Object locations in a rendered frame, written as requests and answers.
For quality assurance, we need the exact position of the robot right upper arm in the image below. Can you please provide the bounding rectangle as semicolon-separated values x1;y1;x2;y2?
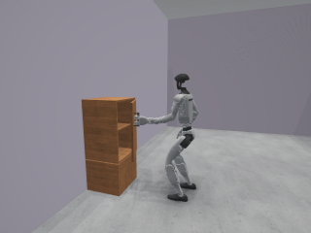
191;96;199;117

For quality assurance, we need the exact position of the robot right thigh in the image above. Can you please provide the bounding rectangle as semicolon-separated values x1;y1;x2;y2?
174;135;184;164

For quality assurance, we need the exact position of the left robot forearm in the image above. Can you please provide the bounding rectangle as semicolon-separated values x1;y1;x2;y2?
148;115;173;124

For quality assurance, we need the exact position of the robot left upper arm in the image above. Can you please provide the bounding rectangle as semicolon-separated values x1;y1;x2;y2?
170;94;185;121

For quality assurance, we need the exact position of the cupboard door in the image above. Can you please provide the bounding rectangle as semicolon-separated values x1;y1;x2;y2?
130;99;137;162

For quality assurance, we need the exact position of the handle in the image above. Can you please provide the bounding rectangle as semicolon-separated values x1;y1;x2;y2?
133;112;140;127

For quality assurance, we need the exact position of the humanoid robot torso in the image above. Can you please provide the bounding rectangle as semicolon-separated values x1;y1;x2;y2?
177;91;195;141

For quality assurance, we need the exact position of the robot right hand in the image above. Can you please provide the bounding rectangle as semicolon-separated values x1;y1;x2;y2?
176;128;183;139

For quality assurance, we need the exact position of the robot left hand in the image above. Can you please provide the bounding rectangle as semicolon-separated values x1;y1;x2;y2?
134;116;148;125

